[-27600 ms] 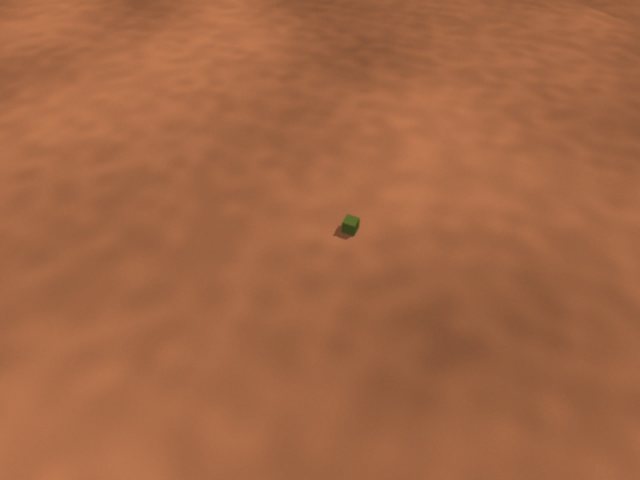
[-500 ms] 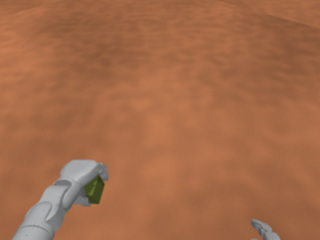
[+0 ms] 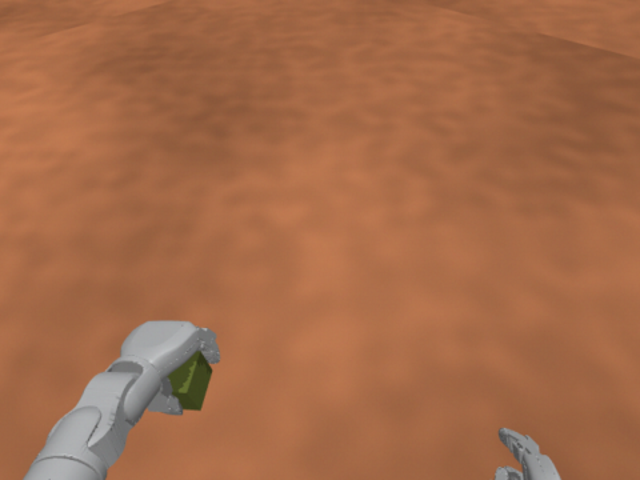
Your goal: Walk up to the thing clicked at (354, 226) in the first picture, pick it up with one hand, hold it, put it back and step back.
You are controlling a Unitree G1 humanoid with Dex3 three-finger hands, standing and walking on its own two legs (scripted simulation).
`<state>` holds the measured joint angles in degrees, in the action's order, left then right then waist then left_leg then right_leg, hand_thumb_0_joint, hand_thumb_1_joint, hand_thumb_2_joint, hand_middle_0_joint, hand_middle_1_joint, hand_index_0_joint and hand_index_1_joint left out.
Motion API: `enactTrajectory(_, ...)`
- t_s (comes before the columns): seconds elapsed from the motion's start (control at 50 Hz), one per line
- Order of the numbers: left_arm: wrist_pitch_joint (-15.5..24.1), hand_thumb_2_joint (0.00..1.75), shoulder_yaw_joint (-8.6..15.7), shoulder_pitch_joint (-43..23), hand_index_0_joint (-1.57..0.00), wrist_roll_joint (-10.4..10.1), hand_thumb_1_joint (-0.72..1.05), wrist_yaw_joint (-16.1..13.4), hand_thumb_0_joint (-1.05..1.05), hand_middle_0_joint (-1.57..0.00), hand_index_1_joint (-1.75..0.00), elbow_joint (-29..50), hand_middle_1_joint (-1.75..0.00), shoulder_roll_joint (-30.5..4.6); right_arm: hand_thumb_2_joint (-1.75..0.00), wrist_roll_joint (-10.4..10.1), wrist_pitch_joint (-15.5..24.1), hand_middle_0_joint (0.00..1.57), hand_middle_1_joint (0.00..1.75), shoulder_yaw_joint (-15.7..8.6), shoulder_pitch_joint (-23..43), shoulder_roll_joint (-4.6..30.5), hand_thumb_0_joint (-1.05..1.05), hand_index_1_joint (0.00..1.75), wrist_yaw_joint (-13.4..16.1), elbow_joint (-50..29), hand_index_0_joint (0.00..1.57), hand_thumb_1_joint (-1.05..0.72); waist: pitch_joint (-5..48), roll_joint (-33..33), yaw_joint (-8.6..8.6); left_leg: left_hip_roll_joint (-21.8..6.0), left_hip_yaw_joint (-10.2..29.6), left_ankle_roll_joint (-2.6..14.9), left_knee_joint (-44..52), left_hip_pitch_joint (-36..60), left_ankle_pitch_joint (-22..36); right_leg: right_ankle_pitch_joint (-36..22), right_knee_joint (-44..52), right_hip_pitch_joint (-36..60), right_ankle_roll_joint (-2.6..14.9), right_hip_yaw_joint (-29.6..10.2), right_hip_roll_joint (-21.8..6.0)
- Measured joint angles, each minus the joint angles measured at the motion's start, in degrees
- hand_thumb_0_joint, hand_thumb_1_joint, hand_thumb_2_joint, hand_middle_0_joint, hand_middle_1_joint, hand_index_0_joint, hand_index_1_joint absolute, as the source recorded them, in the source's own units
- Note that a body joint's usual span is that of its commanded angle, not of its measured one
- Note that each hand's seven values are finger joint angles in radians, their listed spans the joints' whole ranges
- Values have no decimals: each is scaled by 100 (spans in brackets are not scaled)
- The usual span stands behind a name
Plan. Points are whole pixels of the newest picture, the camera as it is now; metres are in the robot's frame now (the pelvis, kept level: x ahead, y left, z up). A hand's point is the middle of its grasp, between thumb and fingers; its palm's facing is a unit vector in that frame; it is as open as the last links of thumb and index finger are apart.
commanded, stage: hold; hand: left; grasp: from above
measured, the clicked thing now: (180, 379) +0.29 +0.22 -0.06
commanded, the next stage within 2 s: crouch in 0.56 s
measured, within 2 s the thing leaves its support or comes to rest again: neither
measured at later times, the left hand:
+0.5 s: hand (171, 368) +0.29 +0.22 -0.03, palm faces -0.46 -0.03 -0.89, open 8.9 cm
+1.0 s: hand (183, 384) +0.30 +0.23 -0.09, palm faces -0.45 +0.02 -0.89, open 8.9 cm
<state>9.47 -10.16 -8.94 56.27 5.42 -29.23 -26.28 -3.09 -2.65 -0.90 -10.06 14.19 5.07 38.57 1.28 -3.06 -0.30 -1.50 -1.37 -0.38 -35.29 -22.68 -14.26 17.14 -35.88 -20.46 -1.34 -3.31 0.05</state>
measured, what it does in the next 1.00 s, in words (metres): stands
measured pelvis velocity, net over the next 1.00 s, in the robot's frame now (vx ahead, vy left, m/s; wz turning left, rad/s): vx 0.01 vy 0.00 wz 0.02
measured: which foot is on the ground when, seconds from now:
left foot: down 0.00-1.00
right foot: down 0.00-1.00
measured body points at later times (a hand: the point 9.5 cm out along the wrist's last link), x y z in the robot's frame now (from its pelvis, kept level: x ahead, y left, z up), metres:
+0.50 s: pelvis +0.01 +0.00 +0.01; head +0.03 -0.02 +0.45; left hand +0.31 +0.22 +0.03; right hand +0.16 -0.25 -0.11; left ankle +0.04 +0.12 -0.73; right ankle +0.02 -0.14 -0.73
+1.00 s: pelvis +0.01 +0.00 -0.02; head +0.06 +0.00 +0.43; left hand +0.32 +0.22 -0.04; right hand +0.15 -0.26 -0.13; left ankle +0.04 +0.12 -0.72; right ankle +0.02 -0.14 -0.72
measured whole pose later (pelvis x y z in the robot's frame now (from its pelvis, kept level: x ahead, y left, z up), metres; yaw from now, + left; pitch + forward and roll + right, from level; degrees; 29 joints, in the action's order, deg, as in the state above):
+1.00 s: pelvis +0.01 +0.00 -0.02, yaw +1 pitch +9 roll -1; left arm 15.3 -8.8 -14.8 65.0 -6.4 -42.8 -25.1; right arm -1.5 -6.4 -2.4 -9.2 14.2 2.9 37.8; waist 3.9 -0.9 -1.4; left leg -1.3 0.2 -0.3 -46.4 -36.6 -18.9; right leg 21.9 -46.0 -33.3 -1.5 -2.0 0.1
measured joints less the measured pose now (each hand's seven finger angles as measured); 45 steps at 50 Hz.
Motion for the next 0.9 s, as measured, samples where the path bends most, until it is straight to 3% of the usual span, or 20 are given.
enactTrajectory(0.22, 61, 44, 23, 144, -84, -79, 10, 125, -2, -82, -43, 124, -46, -33, -90, -2, -34, 20, 30, 24, 55, -9, 1, 29, 64, -37, 20, -89, -96, 11, 8, 8, 6, -5, 207, 169, 72, -63, 193, 165, 8, 9, -9)
enactTrajectory(0.46, 96, 44, 28, -51, -84, 32, 10, -64, -1, -82, -43, -64, -46, -29, -90, 12, -94, 20, 30, 0, 86, -20, 1, 29, 95, 82, 20, -89, -98, 15, 40, 14, 28, -9, 269, 199, 54, -48, 276, 213, 9, 33, -17)
enactTrajectory(0.72, 186, 42, -14, -28, -83, 21, 11, 48, -1, -81, -43, -225, -46, -32, -90, -35, -249, 20, 30, -32, 40, -23, 1, 29, 91, 1, 20, -89, -61, 84, -18, 23, 5, 2, 369, 306, 38, -48, 393, 321, 4, 12, -29)
enactTrajectory(0.82, 340, 43, 42, -82, -83, 130, 12, -199, -1, -80, -44, -449, -47, 20, -90, -16, -294, 20, 30, -38, 58, -22, 1, 29, 61, -11, 20, -90, -39, 110, -29, 30, 27, 6, 232, 120, -7, 2, 267, 150, -3, 33, -33)
enactTrajectory(0.9, 495, 44, 137, -249, -83, 384, 11, -621, -1, -80, -44, -815, -46, 66, -90, 41, -332, 20, 30, -59, 91, -35, 1, 29, -27, -35, 20, -90, 54, 160, -68, 32, 74, 8, -160, -359, -134, 138, -110, -302, -8, 72, -27)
